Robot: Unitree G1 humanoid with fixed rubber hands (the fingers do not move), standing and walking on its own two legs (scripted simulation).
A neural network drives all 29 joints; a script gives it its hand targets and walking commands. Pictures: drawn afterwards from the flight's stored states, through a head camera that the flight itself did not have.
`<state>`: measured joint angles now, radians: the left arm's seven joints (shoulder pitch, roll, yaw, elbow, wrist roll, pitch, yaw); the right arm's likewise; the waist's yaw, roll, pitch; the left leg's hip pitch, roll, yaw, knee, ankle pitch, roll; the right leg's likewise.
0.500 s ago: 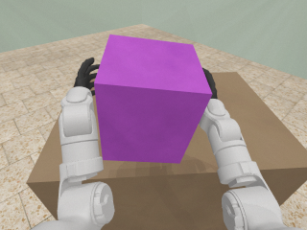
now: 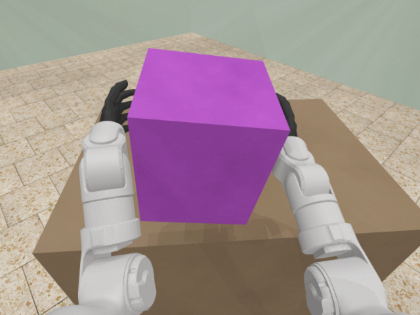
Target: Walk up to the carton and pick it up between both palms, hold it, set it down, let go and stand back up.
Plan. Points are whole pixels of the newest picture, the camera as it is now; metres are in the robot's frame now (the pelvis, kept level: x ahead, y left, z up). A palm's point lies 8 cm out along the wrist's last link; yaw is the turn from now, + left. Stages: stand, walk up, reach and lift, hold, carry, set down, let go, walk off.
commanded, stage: hold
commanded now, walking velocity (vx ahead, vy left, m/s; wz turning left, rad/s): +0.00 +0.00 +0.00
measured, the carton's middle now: (200, 142) +0.37 +0.00 +0.19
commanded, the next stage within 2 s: none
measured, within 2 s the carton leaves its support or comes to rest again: neither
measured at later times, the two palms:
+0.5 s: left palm (112, 128) +0.35 +0.15 +0.24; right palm (284, 138) +0.35 -0.15 +0.21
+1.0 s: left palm (112, 126) +0.36 +0.15 +0.24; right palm (283, 136) +0.36 -0.15 +0.21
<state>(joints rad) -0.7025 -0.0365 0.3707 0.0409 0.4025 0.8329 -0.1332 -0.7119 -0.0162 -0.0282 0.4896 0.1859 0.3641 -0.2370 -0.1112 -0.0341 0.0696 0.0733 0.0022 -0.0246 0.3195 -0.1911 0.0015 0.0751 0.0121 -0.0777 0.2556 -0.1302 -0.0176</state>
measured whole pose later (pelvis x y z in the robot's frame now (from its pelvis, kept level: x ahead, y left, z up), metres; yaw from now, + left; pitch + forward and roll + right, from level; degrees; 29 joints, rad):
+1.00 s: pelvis +0.00 +0.00 +0.00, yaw +0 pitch -11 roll -1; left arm -0.72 -0.03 0.38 0.07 0.40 0.83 -0.14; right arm -0.73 -0.01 -0.04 0.51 0.17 0.37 -0.23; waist -0.11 -0.04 0.07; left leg 0.07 0.00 -0.03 0.32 -0.18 0.00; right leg 0.07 0.01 -0.08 0.26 -0.13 -0.02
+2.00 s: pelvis -0.01 +0.00 +0.00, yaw +0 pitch -11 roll +0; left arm -0.75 -0.03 0.39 0.10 0.41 0.81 -0.13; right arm -0.75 0.00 -0.07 0.53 0.14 0.36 -0.22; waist -0.10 -0.04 0.06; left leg 0.06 0.00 -0.02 0.31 -0.17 0.00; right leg 0.05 0.01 -0.08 0.26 -0.12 -0.02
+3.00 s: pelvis -0.01 +0.00 +0.00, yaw +0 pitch -11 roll -1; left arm -0.73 -0.04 0.37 0.08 0.40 0.82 -0.12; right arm -0.73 -0.01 -0.06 0.52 0.15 0.36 -0.22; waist -0.10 -0.04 0.07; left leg 0.06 0.00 -0.02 0.32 -0.18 0.00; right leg 0.06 0.01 -0.08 0.26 -0.12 -0.02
